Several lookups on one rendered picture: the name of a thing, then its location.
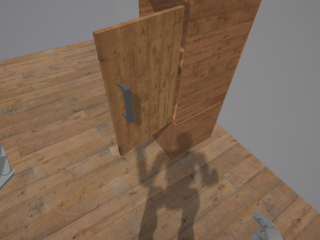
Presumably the cupboard door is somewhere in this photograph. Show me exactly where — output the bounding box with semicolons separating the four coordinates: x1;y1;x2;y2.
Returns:
92;5;185;156

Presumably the handle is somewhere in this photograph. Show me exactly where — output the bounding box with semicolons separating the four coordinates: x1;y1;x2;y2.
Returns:
117;82;134;124

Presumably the left robot hand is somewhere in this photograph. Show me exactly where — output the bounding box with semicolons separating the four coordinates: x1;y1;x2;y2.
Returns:
0;144;15;190

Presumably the right robot hand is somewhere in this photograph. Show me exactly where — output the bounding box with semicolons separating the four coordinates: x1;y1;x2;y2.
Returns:
250;212;283;240

